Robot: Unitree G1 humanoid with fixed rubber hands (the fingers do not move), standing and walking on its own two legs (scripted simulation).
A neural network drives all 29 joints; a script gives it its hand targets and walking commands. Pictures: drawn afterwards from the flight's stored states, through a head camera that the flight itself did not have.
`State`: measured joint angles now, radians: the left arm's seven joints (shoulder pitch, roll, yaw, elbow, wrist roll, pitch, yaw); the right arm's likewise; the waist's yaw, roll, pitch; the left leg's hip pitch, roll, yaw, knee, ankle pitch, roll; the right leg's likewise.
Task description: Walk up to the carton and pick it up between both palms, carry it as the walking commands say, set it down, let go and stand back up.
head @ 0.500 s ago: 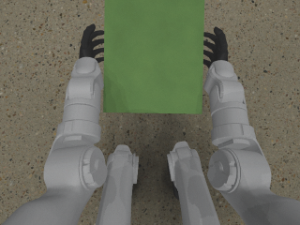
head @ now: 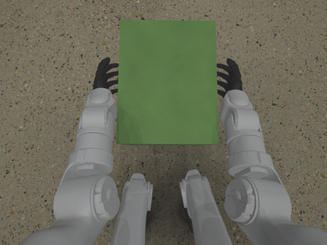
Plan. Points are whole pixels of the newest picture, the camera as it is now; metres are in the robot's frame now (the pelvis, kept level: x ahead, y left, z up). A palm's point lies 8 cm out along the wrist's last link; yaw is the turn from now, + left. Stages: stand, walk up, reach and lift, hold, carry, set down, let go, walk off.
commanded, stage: reach and lift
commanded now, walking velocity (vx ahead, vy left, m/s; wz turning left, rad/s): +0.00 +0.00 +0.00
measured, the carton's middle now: (166, 91) +0.51 -0.01 -0.12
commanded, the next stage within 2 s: none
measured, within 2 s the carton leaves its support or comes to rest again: neither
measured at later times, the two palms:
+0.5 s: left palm (91, 86) +0.46 +0.14 +0.02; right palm (247, 88) +0.45 -0.16 +0.03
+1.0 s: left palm (75, 78) +0.44 +0.14 +0.09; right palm (271, 82) +0.42 -0.17 +0.10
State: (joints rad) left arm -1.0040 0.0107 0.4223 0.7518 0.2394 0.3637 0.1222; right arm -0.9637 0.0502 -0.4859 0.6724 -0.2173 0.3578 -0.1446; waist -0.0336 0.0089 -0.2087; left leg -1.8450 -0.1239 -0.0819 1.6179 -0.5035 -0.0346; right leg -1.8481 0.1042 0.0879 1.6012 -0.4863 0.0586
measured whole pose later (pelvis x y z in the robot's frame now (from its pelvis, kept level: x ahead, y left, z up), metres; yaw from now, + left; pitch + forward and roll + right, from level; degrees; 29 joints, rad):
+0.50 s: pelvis +0.02 +0.00 +0.07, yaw +0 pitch +37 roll +0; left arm -0.83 -0.03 0.40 0.72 0.24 0.35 0.10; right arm -0.79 0.09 -0.47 0.64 -0.22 0.34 -0.12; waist -0.03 0.01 -0.24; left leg -1.56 -0.12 -0.10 1.39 -0.47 -0.02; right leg -1.57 0.10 0.10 1.38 -0.46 0.05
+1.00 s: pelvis +0.05 +0.00 +0.14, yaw +0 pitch +31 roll +0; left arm -0.63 -0.09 0.40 0.62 0.26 0.33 0.04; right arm -0.58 0.15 -0.45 0.54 -0.24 0.32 -0.06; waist -0.04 0.00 -0.22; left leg -1.21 -0.10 -0.12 1.07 -0.39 -0.02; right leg -1.21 0.09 0.12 1.05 -0.38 0.03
